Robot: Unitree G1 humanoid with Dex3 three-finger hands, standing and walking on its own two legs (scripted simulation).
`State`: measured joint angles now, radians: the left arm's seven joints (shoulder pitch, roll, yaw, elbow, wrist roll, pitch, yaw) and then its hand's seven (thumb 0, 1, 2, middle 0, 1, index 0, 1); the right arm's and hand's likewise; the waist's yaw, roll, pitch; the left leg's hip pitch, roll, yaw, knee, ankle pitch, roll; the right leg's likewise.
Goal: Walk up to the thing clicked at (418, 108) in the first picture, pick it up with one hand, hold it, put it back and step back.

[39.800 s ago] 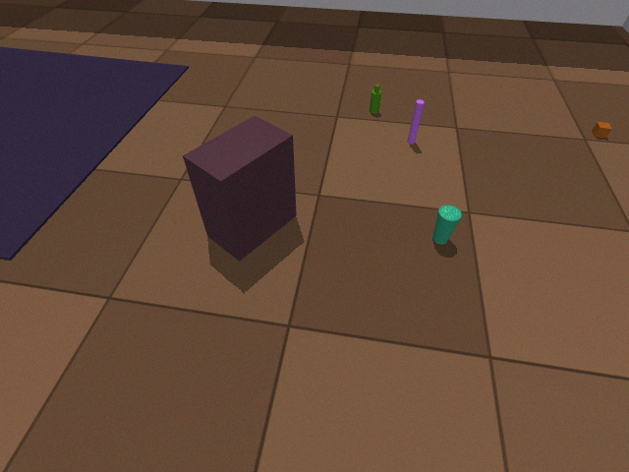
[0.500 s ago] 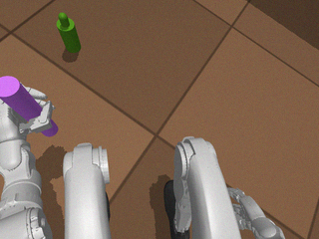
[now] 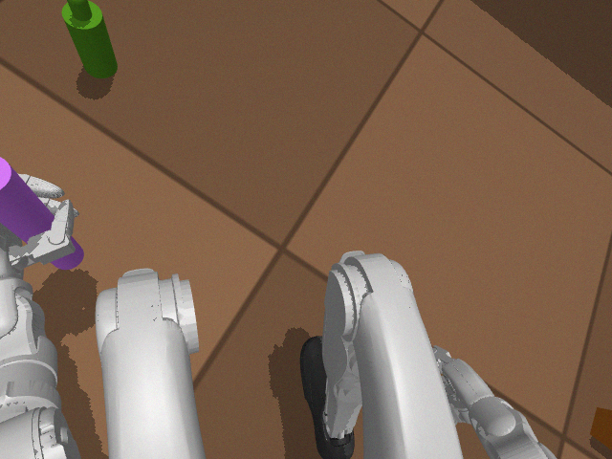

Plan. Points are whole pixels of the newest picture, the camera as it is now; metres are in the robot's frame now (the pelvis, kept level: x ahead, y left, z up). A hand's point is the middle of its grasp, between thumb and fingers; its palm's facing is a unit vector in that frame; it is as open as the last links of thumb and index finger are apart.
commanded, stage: lower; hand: left
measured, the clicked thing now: (36, 225) +0.39 +0.29 -0.10
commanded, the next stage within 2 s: loosen in 1.12 s
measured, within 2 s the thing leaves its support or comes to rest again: rests again in 1.78 s
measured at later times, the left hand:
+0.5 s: hand (60, 230) +0.39 +0.28 -0.15, palm faces +0.30 -0.95 -0.02, open 5.3 cm
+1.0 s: hand (64, 234) +0.39 +0.28 -0.17, palm faces +0.32 -0.95 -0.01, open 5.3 cm
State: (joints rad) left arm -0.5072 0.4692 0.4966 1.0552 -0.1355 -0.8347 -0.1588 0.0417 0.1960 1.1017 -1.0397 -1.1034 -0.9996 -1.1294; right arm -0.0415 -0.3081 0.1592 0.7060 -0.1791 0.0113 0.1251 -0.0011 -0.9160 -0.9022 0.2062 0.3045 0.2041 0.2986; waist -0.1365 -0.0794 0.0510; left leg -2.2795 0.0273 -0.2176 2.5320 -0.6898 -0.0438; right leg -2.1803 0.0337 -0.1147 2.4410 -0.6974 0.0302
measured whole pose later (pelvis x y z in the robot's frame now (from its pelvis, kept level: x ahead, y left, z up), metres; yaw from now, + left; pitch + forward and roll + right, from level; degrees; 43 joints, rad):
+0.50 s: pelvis -0.01 +0.01 -0.02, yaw -3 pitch +18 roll -12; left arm -0.51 0.60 0.54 1.18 -0.15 -0.95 -0.14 0.04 0.19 1.11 -1.04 -1.10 -1.00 -1.13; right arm -0.12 -0.34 0.29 0.66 -0.26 0.01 0.14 0.00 -0.92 -0.90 0.21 0.30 0.21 0.30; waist -0.18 -0.16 0.17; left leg -2.26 0.02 -0.30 2.62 -0.70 -0.05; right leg -2.14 0.06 -0.17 2.47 -0.68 0.05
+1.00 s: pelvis -0.01 +0.01 -0.02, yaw -5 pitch +14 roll -14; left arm -0.50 0.66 0.54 1.25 -0.13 -1.02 -0.07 0.04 0.19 1.11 -1.04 -1.10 -1.00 -1.13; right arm -0.15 -0.36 0.37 0.63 -0.30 0.00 0.16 0.00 -0.90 -0.90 0.21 0.30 0.21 0.30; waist -0.19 -0.21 0.23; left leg -2.24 0.02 -0.34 2.65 -0.69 -0.04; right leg -2.10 0.07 -0.20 2.47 -0.66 0.06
